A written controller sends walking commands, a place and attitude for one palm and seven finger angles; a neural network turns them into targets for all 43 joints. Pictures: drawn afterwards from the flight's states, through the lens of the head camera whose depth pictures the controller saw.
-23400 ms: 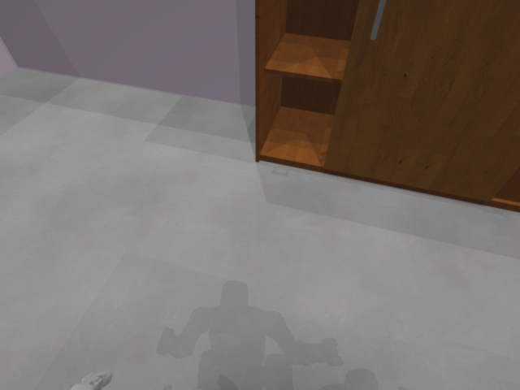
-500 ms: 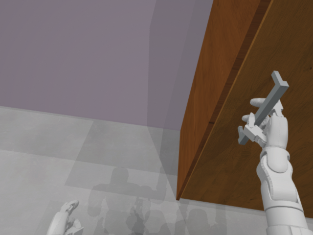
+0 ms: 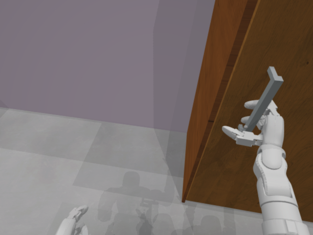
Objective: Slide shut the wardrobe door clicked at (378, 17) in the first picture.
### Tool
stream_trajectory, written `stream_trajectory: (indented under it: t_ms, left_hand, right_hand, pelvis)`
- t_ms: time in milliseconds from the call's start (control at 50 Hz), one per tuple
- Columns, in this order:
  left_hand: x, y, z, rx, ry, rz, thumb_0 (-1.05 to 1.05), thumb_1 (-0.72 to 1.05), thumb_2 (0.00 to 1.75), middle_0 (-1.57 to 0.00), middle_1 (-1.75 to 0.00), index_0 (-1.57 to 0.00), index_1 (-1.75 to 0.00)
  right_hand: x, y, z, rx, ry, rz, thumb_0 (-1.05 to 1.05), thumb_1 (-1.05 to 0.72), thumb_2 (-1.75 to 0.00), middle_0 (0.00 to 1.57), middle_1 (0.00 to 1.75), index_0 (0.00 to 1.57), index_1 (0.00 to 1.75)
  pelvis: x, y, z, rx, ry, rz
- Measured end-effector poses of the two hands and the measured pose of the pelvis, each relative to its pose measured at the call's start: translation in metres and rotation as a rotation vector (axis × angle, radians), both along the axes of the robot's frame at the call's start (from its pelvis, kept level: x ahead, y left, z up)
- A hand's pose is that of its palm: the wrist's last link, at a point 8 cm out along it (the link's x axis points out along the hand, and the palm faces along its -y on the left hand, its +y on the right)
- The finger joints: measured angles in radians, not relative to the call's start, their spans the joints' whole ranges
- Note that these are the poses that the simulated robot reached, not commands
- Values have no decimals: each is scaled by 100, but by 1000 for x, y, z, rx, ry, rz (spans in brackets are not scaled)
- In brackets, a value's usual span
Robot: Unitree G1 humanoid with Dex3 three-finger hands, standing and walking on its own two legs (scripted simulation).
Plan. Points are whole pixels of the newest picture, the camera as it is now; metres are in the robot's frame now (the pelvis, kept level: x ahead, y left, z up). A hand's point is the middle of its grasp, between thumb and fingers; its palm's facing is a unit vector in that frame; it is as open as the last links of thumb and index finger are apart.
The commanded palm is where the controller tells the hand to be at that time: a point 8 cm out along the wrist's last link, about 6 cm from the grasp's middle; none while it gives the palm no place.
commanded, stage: loosen the grip on the handle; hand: right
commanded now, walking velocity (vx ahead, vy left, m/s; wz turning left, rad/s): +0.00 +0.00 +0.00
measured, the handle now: (254, 109) +0.42 -0.22 +0.12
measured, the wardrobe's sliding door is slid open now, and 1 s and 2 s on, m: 0.00 0.00 0.00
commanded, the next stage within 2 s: slip the hand off the handle in 0.28 s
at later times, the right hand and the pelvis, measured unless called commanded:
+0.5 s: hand (244, 128) +0.38 -0.19 +0.09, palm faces +0.33 +0.93 -0.19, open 14.4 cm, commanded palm +0.34 -0.25 +0.11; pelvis +0.02 +0.01 +0.00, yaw +0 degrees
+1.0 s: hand (271, 131) +0.37 -0.26 +0.09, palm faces +0.34 +0.92 -0.20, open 14.5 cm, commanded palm +0.32 -0.30 +0.11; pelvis +0.01 +0.01 -0.01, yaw +0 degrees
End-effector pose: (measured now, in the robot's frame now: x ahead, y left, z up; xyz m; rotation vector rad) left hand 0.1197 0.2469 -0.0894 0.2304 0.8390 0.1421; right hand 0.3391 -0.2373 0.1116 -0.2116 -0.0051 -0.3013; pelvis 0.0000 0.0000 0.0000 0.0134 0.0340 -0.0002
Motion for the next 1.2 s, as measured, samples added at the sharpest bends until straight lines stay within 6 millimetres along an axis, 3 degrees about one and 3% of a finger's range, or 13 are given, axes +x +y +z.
stream_trajectory:
  t_ms: [120, 280, 460, 580, 740, 1040, 1200]
  left_hand:
    - [-10, 1, -9, 21, 62, 11, 1, 90, 90, -20, -30, -20, -30]
    - [-3, -2, -15, 10, 92, 19, 1, 90, 90, -20, -30, -20, -30]
    - [23, -1, -10, -2, 21, 13, 1, 90, 90, -20, -30, -20, -30]
    - [28, 7, -6, 21, 2, 11, 1, 90, 90, -20, -30, -20, -30]
    - [16, 19, -11, 46, 31, 19, 0, 90, 90, -20, -30, -20, -30]
    - [-26, 23, -19, 59, 103, 79, 1, 90, 90, -20, -30, -20, -30]
    - [-22, 12, -16, 37, 54, 79, 1, 90, 90, -20, -30, -20, -30]
  right_hand:
    - [9, 4, 0, 32, -41, -3, 0, 35, -30, 41, 134, 38, 134]
    - [9, 2, -3, 3, -35, 9, -1, 51, -22, 40, 128, 36, 128]
    - [2, 5, -8, 24, 0, -23, -1, 55, -20, 31, 119, 31, 120]
    - [-4, -13, -8, 5, -9, -67, -1, 55, -20, 28, 117, 29, 118]
    - [-9, -36, 0, -16, -20, -61, -1, 55, -20, 26, 115, 26, 116]
    - [-8, -68, -7, 5, -24, -41, -1, 55, -20, 29, 117, 28, 117]
    - [-41, -74, -14, 13, -27, -34, -1, 55, -20, 27, 116, 26, 116]
  pelvis:
    - [4, -2, -1, 1, 13, -2]
    - [18, -2, -1, 0, 30, 0]
    - [23, 4, -1, -6, 24, 3]
    - [18, 10, -2, -7, 21, 4]
    - [11, 14, -3, -1, 20, -9]
    - [5, 9, -7, 4, 47, 9]
    - [8, -1, -8, 6, 36, 19]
